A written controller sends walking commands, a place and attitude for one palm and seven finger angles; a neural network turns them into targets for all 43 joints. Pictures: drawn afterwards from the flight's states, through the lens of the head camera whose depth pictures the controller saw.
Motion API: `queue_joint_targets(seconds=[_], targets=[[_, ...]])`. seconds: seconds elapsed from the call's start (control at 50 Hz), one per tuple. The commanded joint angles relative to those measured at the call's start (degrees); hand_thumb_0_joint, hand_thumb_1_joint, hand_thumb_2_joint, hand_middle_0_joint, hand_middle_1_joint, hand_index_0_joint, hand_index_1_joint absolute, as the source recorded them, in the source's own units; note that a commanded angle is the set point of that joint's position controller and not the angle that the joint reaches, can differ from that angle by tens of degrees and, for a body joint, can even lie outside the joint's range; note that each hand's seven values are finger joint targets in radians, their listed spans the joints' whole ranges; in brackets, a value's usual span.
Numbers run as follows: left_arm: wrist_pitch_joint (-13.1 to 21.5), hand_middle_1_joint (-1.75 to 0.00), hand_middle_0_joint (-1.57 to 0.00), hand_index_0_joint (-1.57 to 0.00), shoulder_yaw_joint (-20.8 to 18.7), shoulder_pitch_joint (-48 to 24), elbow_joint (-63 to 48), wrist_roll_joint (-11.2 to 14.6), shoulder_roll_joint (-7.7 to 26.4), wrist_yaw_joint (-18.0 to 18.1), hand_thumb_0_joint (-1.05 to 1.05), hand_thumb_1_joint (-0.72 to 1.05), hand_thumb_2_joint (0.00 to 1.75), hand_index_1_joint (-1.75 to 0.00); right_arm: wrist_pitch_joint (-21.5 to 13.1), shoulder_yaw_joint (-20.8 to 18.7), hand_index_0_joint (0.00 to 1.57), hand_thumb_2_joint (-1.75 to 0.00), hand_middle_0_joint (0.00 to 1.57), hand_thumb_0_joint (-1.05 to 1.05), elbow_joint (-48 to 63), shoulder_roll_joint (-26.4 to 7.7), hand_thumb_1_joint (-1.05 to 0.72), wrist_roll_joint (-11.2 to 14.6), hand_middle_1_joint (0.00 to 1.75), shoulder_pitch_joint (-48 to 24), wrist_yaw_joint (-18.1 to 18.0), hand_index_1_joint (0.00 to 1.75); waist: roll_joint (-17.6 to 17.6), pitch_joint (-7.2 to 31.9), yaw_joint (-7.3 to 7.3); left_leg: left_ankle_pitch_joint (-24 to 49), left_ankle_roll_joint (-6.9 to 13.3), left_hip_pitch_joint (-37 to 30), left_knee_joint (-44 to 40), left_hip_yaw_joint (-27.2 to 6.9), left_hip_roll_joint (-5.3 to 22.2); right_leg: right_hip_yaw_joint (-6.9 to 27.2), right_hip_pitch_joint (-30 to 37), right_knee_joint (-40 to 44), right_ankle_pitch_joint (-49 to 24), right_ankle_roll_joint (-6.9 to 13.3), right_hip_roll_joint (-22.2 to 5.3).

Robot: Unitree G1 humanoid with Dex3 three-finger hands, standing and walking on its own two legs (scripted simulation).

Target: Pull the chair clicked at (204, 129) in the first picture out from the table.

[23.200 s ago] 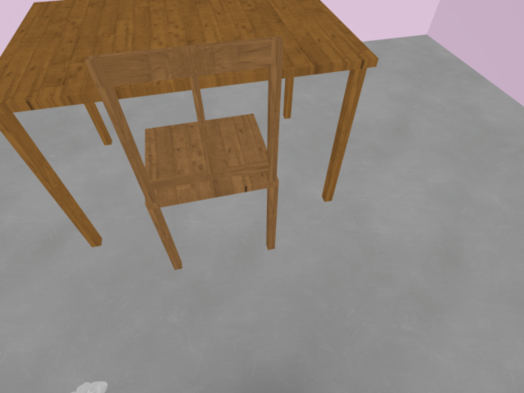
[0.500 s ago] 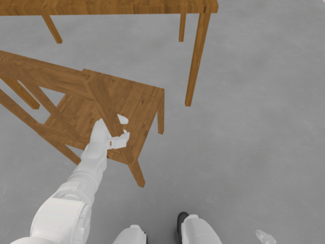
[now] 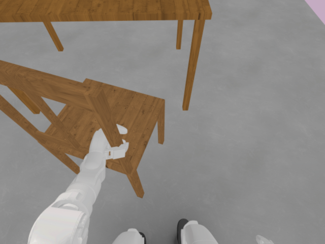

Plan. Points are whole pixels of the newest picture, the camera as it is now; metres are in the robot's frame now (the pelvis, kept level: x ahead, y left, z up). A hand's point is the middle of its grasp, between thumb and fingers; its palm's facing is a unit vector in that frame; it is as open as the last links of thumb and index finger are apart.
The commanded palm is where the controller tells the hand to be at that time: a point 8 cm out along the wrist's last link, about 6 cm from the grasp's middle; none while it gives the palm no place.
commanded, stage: step backward, pulling the chair out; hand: left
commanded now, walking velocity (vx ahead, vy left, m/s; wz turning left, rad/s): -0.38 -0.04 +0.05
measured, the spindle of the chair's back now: (57, 123) +0.45 +0.33 -0.05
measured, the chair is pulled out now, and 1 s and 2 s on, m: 0.36 0.36 0.41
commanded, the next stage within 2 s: none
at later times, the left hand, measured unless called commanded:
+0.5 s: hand (121, 148) +0.37 +0.12 -0.06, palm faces -0.01 -0.98 -0.18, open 6.4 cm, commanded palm +0.38 +0.18 -0.05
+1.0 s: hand (121, 149) +0.36 +0.12 -0.06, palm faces +0.00 -0.98 -0.18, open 6.5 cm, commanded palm +0.38 +0.18 -0.05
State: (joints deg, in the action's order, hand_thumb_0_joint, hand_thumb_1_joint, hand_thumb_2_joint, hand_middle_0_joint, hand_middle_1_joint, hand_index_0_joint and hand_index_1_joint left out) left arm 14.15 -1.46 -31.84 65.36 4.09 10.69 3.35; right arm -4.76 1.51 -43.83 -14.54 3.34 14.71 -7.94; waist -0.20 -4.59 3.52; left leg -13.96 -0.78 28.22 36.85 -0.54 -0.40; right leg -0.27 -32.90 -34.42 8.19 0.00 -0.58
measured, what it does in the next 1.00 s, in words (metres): stands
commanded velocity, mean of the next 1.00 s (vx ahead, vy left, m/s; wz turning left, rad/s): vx -0.38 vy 0.01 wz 0.05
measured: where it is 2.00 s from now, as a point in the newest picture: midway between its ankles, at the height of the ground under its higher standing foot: outside the picture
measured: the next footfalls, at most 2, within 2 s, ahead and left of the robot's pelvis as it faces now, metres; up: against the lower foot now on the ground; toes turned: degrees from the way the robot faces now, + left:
left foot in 1.02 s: +0.00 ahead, +0.11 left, +0.00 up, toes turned +0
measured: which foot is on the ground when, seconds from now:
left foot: down 0.00-0.90, up 0.92-1.00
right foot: down 0.00-1.00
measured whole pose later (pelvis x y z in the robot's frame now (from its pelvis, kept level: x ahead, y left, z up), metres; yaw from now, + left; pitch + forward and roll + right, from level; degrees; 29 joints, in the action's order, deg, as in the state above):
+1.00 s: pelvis -0.01 -0.01 +0.00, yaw +1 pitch +4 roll +0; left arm 13.5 -1.9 -32.1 64.7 3.6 10.4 3.9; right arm -5.1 1.7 -44.6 -14.5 2.9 13.1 -7.0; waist 1.1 -5.7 4.3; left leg -24.1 -1.4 27.2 43.3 -2.6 -1.3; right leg -3.1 -32.4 -35.6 7.5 1.5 -1.3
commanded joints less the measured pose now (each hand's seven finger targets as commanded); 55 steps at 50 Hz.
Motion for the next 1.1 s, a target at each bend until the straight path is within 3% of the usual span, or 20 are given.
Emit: queue_joint_targets(seconds=[0.0,0.06,0.14,0.2,0.24,0.3,0.36,0.4,0.48,0.52,0.56,0.62,0.66,0.74,0.78,0.88,0.94,0.98,1.02,1.08], targets=[[4.1,-1.45,-0.5,-0.5,-1.0,-21.19,-13.09,-1.58,11.05,2.03,0.0,0.9,0.9,-1.45,-2.02,-2.47,0.2,-0.9,0.2,0.0,4.75,-7.3,-0.9,-0.34,0.3,1.37,-1.0,0.3,7.01,25.1,-2.02,9.72,2.87,-4.18,-7.62,-7.7,9.92,3.95,16.63,-2.43,2.38,-0.1,-3.8],[3.81,-1.45,-0.5,-0.5,-0.98,-20.89,-13.13,-1.61,11.46,2.01,0.0,0.9,0.9,-1.45,-1.99,-2.65,0.2,-0.9,0.2,0.0,5.16,-7.06,-0.9,-0.19,0.3,1.65,-0.77,0.3,3.8,23.38,-2.13,0.63,1.81,-0.7,-4.38,-6.19,7.48,7.66,15.75,0.43,8.27,1.62,-6.56],[3.68,-1.45,-0.5,-0.5,-1.85,-18.81,-10.53,-1.71,13.18,2.28,0.0,0.9,0.9,-1.45,-2.33,-3.1,0.2,-0.9,0.2,0.0,3.47,-7.12,-0.9,-0.13,0.3,5.06,-0.17,0.3,-7.13,24.3,-1.03,-10.47,-0.3,-9.63,6.15,-1.52,-0.3,14.57,8.38,17.05,17.05,4.47,-14.5],[3.38,-1.45,-0.5,-0.5,-1.81,-19.0,-9.19,-1.9,12.35,2.18,0.0,0.9,0.9,-1.45,-2.49,-2.34,0.2,-0.9,0.2,0.0,2.08,-7.49,-0.9,-0.52,0.3,5.06,-0.14,0.3,-4.53,24.49,-0.43,-5.2,0.29,-14.0,0.32,-2.31,1.2,8.19,8.14,14.02,10.0,2.98,-12.08],[4.27,-1.45,-0.5,-0.5,-0.77,-20.7,-10.72,-1.82,11.26,2.15,0.0,0.9,0.9,-1.45,-2.65,-2.19,0.2,-0.9,0.2,0.0,3.28,-7.93,-0.9,-0.32,0.3,2.72,-0.51,0.3,2.63,24.24,-1.03,1.31,1.88,-10.34,-7.1,-6.68,6.24,4.17,10.09,7.0,9.56,-0.05,-6.26],[4.18,-1.45,-0.5,-0.5,0.14,-21.98,-13.33,-1.41,10.03,2.32,0.0,0.9,0.9,-1.45,-2.5,-1.77,0.2,-0.9,0.2,0.0,5.03,-7.47,-0.9,-0.19,0.3,0.57,-0.88,0.3,9.01,22.46,-1.82,2.36,4.21,-3.0,-11.76,-10.54,11.13,2.85,14.81,-2.73,9.94,-0.31,-2.74],[3.82,-1.45,-0.5,-0.5,-0.61,-21.27,-13.59,-1.8,10.58,2.08,0.0,0.9,0.9,-1.45,-2.18,-2.52,0.2,-0.9,0.2,0.0,4.02,-7.32,-0.9,-0.62,0.3,2.08,-0.89,0.3,6.64,26.17,-1.77,18.25,2.66,-7.01,-5.63,-7.84,9.93,3.88,18.17,-2.23,-5.52,0.34,-4.32],[3.16,-1.45,-0.5,-0.5,-0.44,-20.19,-12.73,-1.91,10.89,1.88,0.0,0.9,0.9,-1.45,-1.97,-2.64,0.2,-0.9,0.2,0.0,4.46,-7.47,-0.9,-0.43,0.3,1.64,-0.72,0.3,7.35,23.83,-2.1,8.94,1.56,-2.4,-5.97,-7.04,8.86,4.99,17.93,-2.33,0.61,1.41,-5.8],[3.44,-1.45,-0.5,-0.5,-1.84,-18.27,-11.7,-1.73,13.28,2.16,0.0,0.9,0.9,-1.45,-2.23,-3.26,0.2,-0.9,0.2,0.0,3.6,-7.39,-0.9,-0.28,0.3,4.95,-0.4,0.3,-6.36,24.14,-1.12,-6.36,-0.35,-8.45,5.0,-2.74,0.71,13.92,10.17,13.45,10.08,4.39,-13.13],[2.92,-1.45,-0.5,-0.5,-1.7,-17.95,-10.06,-1.81,13.01,2.25,0.0,0.9,0.9,-1.45,-2.25,-2.97,0.2,-0.9,0.2,0.0,2.81,-7.35,-0.9,-0.28,0.3,4.79,0.09,0.3,-7.58,24.73,-1.29,-11.09,-0.72,-10.92,8.68,-1.73,-0.79,14.13,10.24,17.27,11.32,5.7,-16.34],[2.86,-1.45,-0.5,-0.5,-1.46,-19.17,-10.68,-2.07,12.09,2.08,0.0,0.9,0.9,-1.45,-2.26,-2.11,0.2,-0.9,0.2,0.0,2.31,-7.1,-0.9,-0.68,0.3,4.28,0.02,0.3,-5.52,24.75,-0.78,-7.84,-0.22,-13.04,2.34,-2.01,0.11,8.82,11.15,14.37,5.48,4.12,-14.09],[3.69,-1.45,-0.5,-0.5,0.05,-21.37,-12.28,-1.54,10.6,2.19,0.0,0.9,0.9,-1.45,-2.26,-2.12,0.2,-0.9,0.2,0.0,4.11,-8.27,-0.9,-0.25,0.3,1.03,-0.52,0.3,5.41,23.62,-1.68,4.73,2.71,-8.1,-10.02,-9.23,9.03,2.33,13.05,2.11,8.21,-0.5,-4.6],[3.6,-1.45,-0.5,-0.5,0.96,-22.55,-14.55,-1.33,9.1,2.09,0.0,0.9,0.9,-1.45,-2.2,-1.56,0.2,-0.9,0.2,0.0,5.64,-7.23,-0.9,-0.41,0.3,-0.43,-0.56,0.3,8.98,21.65,-2.12,0.85,4.27,-1.92,-12.68,-11.62,11.61,2.5,15.7,-3.42,11.99,-0.1,-2.87],[3.28,-1.45,-0.5,-0.5,-0.2,-21.75,-14.42,-1.95,9.8,1.92,0.0,0.9,0.9,-1.45,-1.98,-2.48,0.2,-0.9,0.2,0.0,4.19,-7.1,-0.9,-0.93,0.3,1.55,-0.75,0.3,7.16,26.81,-1.62,22.13,2.58,-8.18,-5.31,-8.65,10.44,3.13,18.89,-3.19,-7.49,0.45,-4.31],[2.8,-1.45,-0.5,-0.5,-0.45,-21.2,-13.97,-1.94,10.89,1.78,0.0,0.9,0.9,-1.45,-1.81,-2.54,0.2,-0.9,0.2,0.0,5.0,-7.62,-0.9,-0.81,0.3,0.28,-0.71,0.3,8.45,22.79,-2.31,10.14,1.99,-1.25,-7.27,-8.7,10.02,4.04,18.85,-4.13,1.46,1.45,-5.01],[2.94,-1.45,-0.5,-0.5,-1.8,-17.94,-11.73,-1.64,13.41,2.27,0.0,0.9,0.9,-1.45,-2.3,-3.13,0.2,-0.9,0.2,0.0,3.59,-7.2,-0.9,-0.34,0.3,4.87,-0.04,0.3,-7.61,24.21,-1.18,-10.26,-0.79,-9.02,8.62,-2.05,-1.01,15.64,9.54,16.59,13.84,5.69,-15.69],[2.13,-1.45,-0.5,-0.5,-2.0,-19.06,-10.98,-1.96,12.51,2.19,0.0,0.9,0.9,-1.45,-2.31,-2.12,0.2,-0.9,0.2,0.0,2.71,-6.91,-0.9,-0.69,0.3,3.82,0.34,0.3,-8.55,24.5,-1.26,-13.17,-0.56,-10.14,9.88,-2.21,-1.06,11.66,12.9,16.94,6.81,5.99,-16.69],[1.78,-1.45,-0.5,-0.5,-1.71,-19.36,-9.8,-1.96,11.84,2.23,0.0,0.9,0.9,-1.45,-2.43,-1.78,0.2,-0.9,0.2,0.0,1.67,-8.18,-0.9,-0.72,0.3,4.14,-0.03,0.3,-4.8,23.69,-0.6,-3.08,0.05,-12.94,-3.8,-3.32,1.19,5.5,13.66,11.22,0.11,3.46,-12.82],[2.9,-1.45,-0.5,-0.5,-0.09,-21.53,-12.1,-1.57,10.06,2.11,0.0,0.9,0.9,-1.45,-2.4,-2.07,0.2,-0.9,0.2,0.0,3.2,-8.87,-0.9,-0.5,0.3,2.15,-0.39,0.3,6.91,24.65,-1.8,10.88,2.87,-10.4,-11.58,-10.11,9.09,0.95,14.77,0.68,1.08,-0.49,-4.9],[2.93,-1.45,-0.5,-0.5,-0.05,-25.92,-16.35,-1.51,9.34,1.91,0.0,0.9,0.9,-1.45,-1.83,-1.57,0.2,-0.9,0.2,0.0,4.55,-7.03,-0.9,-1.26,0.3,0.5,-0.7,0.3,11.55,23.69,-1.92,21.17,4.86,-7.67,-10.41,-13.13,13.12,1.55,15.25,-7.5,4.05,-0.21,-2.65]])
